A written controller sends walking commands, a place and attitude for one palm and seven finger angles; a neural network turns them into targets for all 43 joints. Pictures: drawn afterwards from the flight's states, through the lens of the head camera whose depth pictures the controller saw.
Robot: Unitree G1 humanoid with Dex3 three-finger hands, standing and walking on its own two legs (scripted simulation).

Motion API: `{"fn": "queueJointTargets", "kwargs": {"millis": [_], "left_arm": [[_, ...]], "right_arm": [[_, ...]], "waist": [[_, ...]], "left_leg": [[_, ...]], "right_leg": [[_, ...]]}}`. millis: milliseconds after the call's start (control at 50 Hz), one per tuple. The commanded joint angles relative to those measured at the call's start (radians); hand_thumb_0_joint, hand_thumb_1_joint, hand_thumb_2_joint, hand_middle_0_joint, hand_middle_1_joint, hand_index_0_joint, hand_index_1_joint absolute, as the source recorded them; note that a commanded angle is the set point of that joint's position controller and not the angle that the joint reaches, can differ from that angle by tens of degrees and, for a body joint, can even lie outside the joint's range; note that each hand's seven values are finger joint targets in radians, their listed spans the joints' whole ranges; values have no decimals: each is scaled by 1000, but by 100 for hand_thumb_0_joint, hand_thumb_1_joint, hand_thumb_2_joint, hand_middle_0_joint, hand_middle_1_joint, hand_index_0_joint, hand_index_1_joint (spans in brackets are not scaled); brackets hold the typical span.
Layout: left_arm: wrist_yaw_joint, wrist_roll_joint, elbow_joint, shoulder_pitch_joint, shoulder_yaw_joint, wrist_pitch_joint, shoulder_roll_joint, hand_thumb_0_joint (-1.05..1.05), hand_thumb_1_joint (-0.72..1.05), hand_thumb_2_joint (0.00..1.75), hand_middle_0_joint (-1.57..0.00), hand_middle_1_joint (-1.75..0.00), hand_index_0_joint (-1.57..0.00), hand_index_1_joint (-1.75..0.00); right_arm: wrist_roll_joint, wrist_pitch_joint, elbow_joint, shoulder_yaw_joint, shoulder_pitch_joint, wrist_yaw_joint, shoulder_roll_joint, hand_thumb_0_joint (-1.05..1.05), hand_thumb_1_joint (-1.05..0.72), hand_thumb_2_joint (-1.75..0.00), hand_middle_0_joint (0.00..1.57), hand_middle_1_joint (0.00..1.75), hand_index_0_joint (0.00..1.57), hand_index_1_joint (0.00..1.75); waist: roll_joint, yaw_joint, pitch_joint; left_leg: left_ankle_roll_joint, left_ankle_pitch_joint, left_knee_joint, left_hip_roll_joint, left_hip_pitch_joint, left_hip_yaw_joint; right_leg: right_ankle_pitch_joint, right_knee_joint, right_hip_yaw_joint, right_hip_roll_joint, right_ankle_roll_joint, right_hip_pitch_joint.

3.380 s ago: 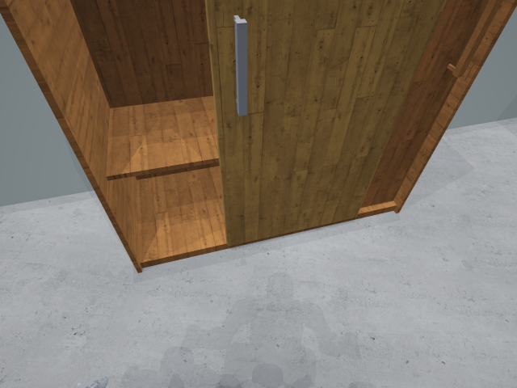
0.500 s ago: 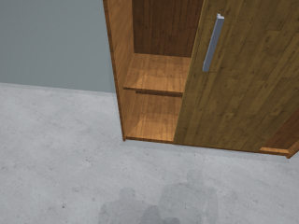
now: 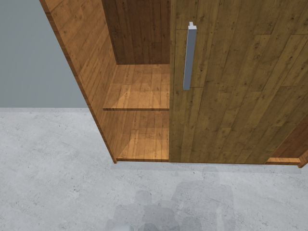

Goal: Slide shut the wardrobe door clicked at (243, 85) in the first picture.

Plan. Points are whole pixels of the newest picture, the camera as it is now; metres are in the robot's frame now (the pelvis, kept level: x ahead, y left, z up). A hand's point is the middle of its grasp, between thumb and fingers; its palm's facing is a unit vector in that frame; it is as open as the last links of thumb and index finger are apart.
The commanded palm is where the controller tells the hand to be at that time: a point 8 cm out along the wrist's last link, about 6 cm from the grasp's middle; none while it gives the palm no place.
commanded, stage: take the last steps up to it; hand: right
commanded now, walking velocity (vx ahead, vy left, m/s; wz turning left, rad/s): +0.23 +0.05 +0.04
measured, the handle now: (188, 58) +0.64 -0.09 +0.11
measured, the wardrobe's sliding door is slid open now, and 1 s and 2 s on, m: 0.38 0.38 0.38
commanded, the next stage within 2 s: come to a stop and stand still in 0.26 s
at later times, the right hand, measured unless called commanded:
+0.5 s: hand (199, 201) +0.25 -0.12 -0.17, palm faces -0.03 +0.99 -0.16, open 7.3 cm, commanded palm none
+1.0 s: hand out of the picture +0.14 -0.25 -0.18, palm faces +0.10 +0.98 -0.16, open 7.4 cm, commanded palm none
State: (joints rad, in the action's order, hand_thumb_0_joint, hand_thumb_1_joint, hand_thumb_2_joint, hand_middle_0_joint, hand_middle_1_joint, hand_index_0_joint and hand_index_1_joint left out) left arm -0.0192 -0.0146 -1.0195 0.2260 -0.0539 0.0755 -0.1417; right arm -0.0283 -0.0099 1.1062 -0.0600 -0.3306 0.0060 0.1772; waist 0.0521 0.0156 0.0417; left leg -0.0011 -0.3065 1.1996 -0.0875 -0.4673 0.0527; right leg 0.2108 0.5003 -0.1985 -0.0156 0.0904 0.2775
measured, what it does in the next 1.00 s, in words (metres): walks ahead: left foot, then right foot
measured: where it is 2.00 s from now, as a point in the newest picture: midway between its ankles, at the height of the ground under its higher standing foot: outside the picture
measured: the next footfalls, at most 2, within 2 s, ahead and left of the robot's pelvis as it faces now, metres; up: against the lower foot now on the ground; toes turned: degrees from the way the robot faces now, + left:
left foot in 0.44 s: +0.24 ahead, +0.14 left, +0.00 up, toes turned +9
right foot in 0.82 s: +0.19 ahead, -0.12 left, +0.00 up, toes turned -5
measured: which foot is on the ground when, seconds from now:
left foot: up 0.00-0.42, down 0.44-0.84, up 0.86-1.00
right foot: down 0.00-0.44, up 0.46-0.80, down 0.82-1.00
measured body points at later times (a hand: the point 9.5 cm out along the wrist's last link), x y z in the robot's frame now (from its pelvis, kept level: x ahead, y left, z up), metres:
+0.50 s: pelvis +0.15 +0.03 -0.01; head +0.19 +0.04 +0.44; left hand +0.03 +0.21 -0.16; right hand +0.25 -0.17 -0.16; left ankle +0.20 +0.14 -0.74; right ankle +0.06 -0.06 -0.72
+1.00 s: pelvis +0.12 -0.05 +0.01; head +0.13 -0.10 +0.46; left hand +0.20 +0.18 -0.12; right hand +0.14 -0.30 -0.17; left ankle +0.12 +0.13 -0.66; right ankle +0.15 -0.11 -0.74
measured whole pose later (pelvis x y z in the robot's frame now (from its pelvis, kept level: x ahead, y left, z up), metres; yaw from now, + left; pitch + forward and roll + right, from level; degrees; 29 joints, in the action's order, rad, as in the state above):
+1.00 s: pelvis +0.12 -0.05 +0.01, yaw -2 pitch +0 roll +3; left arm -0.03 -0.02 -1.00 0.20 -0.03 -0.01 -0.14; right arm -0.02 0.06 1.05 -0.08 -0.24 -0.01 0.24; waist 0.06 0.02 0.02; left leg -0.03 -0.32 0.97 -0.01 -0.44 -0.04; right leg 0.20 0.45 -0.07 -0.01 0.07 0.25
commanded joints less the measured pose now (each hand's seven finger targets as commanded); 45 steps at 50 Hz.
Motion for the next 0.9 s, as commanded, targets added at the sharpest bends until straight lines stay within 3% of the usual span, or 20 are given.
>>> {"fn": "queueJointTargets", "kwargs": {"millis": [0, 160, 300, 340, 380, 400, 420, 440, 460, 480, 520, 560, 620, 700, 760, 780, 800, 820, 840, 880], "left_arm": [[-10, 1, -15, 133, -9, 11, -88, 0, 90, 90, -20, -30, -20, -30], [-14, -3, -66, 223, -7, 5, -87, 0, 90, 90, -20, -30, -20, -30], [-15, -18, -121, 310, -6, -14, -81, 0, 90, 90, -20, -30, -20, -30], [-18, -20, -131, 304, -4, -19, -84, 0, 90, 90, -20, -30, -20, -30], [-21, -6, -137, 297, 6, -20, -65, 0, 90, 90, -20, -30, -20, -30], [-17, 7, -128, 294, 12, -17, -35, 0, 90, 90, -20, -30, -20, -30], [-17, 16, -112, 295, 19, -18, -10, 0, 90, 90, -20, -30, -20, -30], [-24, 24, -109, 286, 16, -33, -19, 0, 90, 90, -20, -30, -20, -30], [-27, 26, -100, 251, 10, -45, -5, 0, 90, 90, -20, -30, -20, -30], [-26, 24, -97, 231, 6, -63, -4, 0, 90, 90, -20, -30, -20, -30], [-27, 17, -91, 185, 0, -93, -8, 0, 90, 90, -20, -30, -20, -30], [-18, 9, -77, 171, -10, -114, -10, 0, 90, 90, -20, -30, -20, -30], [-3, 2, -43, 149, -20, -132, -28, 0, 90, 90, -20, -30, -20, -30], [7, 3, 8, 108, -23, -124, -47, 0, 90, 90, -20, -30, -20, -30], [8, 1, 18, 129, -20, -106, -64, 0, 90, 90, -20, -30, -20, -30], [10, 0, 10, 162, -19, -95, -77, 0, 90, 90, -20, -30, -20, -30], [9, -3, 16, 172, -25, -82, -136, 0, 90, 90, -20, -30, -20, -30], [5, -14, 48, 140, -38, -72, -226, 0, 90, 90, -20, -30, -20, -30], [-1, -20, 78, 49, -30, -77, -246, 0, 90, 90, -20, -30, -20, -30], [-25, -23, 82, -37, -15, -72, -198, 0, 90, 90, -20, -30, -20, -30]], "right_arm": [[-8, 4, -34, -4, -81, -2, 2, 0, -90, -90, 20, 30, 20, 30], [-4, 13, -96, -5, 95, -1, 16, 0, -90, -90, 20, 30, 20, 30], [1, -5, -125, 8, 215, -6, 1, 0, -90, -90, 20, 30, 20, 30], [0, -12, -115, 10, 188, -7, -9, 0, -90, -90, 20, 30, 20, 30], [1, -28, -74, 10, 74, -17, 7, 0, -90, -90, 20, 30, 20, 30], [1, -40, -46, 1, -18, -33, 69, 0, -90, -90, 20, 30, 20, 30], [8, -48, -21, -7, -89, -44, 125, 0, -90, -90, 20, 30, 20, 30], [14, -43, -18, -1, -93, -48, 160, 0, -90, -90, 20, 30, 20, 30], [9, -37, -33, -2, -46, -56, 158, 0, -90, -90, 20, 30, 20, 30], [6, -33, -38, -11, -19, -61, 152, 0, -90, -90, 20, 30, 20, 30], [3, -15, -60, -9, 59, -71, 117, 0, -90, -90, 20, 30, 20, 30], [-1, -4, -83, -21, 94, -70, 128, 0, -90, -90, 20, 30, 20, 30], [-1, 7, -120, -32, 146, -68, 143, 0, -90, -90, 20, 30, 20, 30], [-12, 18, -157, -38, 190, -59, 165, 0, -90, -90, 20, 30, 20, 30], [-9, 27, -162, -35, 196, -50, 169, 0, -90, -90, 20, 30, 20, 30], [-2, 33, -160, -31, 196, -47, 155, 0, -90, -90, 20, 30, 20, 30], [5, 40, -165, -16, 156, -42, 107, 0, -90, -90, 20, 30, 20, 30], [13, 48, -180, -2, 134, -40, 37, 0, -90, -90, 20, 30, 20, 30], [9, 53, -174, -6, 138, -41, 70, 0, -90, -90, 20, 30, 20, 30], [-1, 65, -126, -21, 113, -30, 97, 0, -90, -90, 20, 30, 20, 30]], "waist": [[-98, 4, 6], [-93, -29, 78], [-124, -77, 91], [-138, -63, 56], [-105, -4, -33], [-11, 26, -118], [87, 31, -217], [63, 25, -235], [46, 19, -190], [117, 25, -189], [57, 9, -87], [26, -1, -71], [78, -16, -80], [139, -20, -106], [151, -45, -104], [104, -65, -114], [-95, -64, -121], [-398, -59, -49], [-331, -44, -7], [-232, -10, 47]], "left_leg": [[-17, 109, -48, -45, -85, -54], [-39, 151, -296, -56, -171, -26], [-5, 35, -527, -12, -54, 46], [5, 42, -609, 25, 33, 78], [12, 250, -768, 38, 278, 76], [39, 606, -739, -78, 512, -56], [121, 1101, -691, -267, 666, -196], [216, 1342, -704, -356, 641, -201], [234, 1342, -714, -349, 578, -174], [241, 1280, -720, -337, 533, -189], [219, 1118, -765, -310, 410, -145], [200, 1000, -789, -289, 350, -103], [183, 819, -816, -263, 271, -54], [170, 592, -813, -235, 238, -48], [118, 321, -780, -188, 169, -52], [78, 187, -727, -155, 121, -34], [30, -27, -597, -70, 43, 5], [-31, -253, -438, 49, -20, 47], [-16, -245, -330, 42, 42, -74], [-15, -103, -223, 44, 11, -139]], "right_leg": [[-43, -350, 250, -269, 33, -53], [-152, -358, 217, -279, 59, -180], [-367, -243, 190, -290, 73, -228], [-425, -175, 167, -267, 54, -242], [-535, -8, 120, -200, -10, -192], [-419, 107, 106, -162, -58, -29], [0, 213, 57, -76, -110, 73], [378, 330, 98, -34, -128, 69], [411, 396, 140, -37, -126, 99], [413, 460, 148, -50, -127, 109], [381, 508, 190, -52, -127, 135], [331, 541, 183, -32, -137, 146], [241, 549, 181, -30, -149, 137], [221, 383, 168, -31, -143, 72], [92, 155, 131, -13, -133, -53], [-13, 16, 133, -19, -127, -144], [16, -114, 273, -123, -104, -184], [20, -296, 553, -330, -44, -29], [156, -353, 605, -379, 23, 118], [236, -378, 514, -296, -40, 103]]}}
